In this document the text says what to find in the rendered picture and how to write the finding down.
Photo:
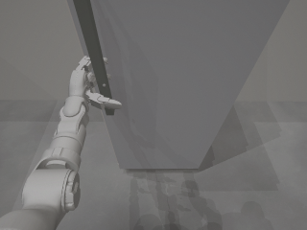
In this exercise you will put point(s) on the robot left upper arm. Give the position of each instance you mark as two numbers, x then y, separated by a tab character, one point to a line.
49	194

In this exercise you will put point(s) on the robot left hand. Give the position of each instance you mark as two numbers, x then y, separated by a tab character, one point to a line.
80	83

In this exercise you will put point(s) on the fridge door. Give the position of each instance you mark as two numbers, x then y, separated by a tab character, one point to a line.
177	67

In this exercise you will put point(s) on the left robot forearm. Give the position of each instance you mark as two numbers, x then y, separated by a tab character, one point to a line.
66	146

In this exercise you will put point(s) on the handle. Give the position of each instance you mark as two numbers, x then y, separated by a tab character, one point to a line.
87	22

